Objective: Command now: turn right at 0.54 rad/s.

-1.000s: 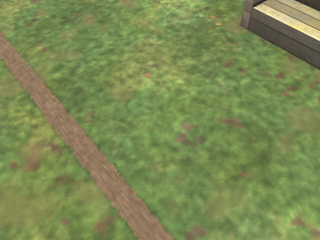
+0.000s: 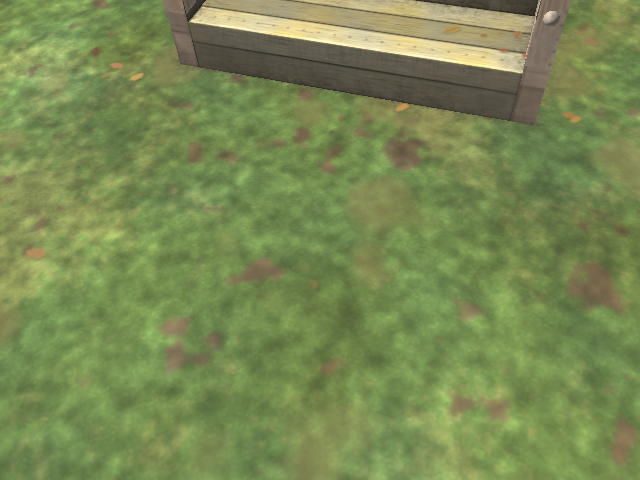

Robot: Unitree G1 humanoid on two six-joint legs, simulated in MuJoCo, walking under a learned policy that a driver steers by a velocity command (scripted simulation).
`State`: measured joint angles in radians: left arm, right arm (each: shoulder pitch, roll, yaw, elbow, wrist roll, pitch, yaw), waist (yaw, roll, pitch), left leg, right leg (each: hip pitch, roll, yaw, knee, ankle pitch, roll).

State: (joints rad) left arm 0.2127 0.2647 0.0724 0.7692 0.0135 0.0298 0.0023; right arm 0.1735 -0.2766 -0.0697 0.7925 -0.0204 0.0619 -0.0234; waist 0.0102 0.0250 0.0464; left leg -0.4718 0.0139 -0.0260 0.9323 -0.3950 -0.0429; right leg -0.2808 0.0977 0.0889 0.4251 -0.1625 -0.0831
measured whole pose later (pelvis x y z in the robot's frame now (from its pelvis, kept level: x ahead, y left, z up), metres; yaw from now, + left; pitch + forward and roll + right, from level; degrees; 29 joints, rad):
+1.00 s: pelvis +0.19 +0.03 -0.03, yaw +0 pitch +1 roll +0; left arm 0.42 0.24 0.02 1.03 0.03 -0.08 0.01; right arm 0.06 -0.25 -0.04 0.77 -0.04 -0.03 0.05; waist 0.04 0.00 0.06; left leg -0.50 -0.03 0.10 0.58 -0.15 0.13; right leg 0.19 0.01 -0.09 0.32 -0.47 -0.02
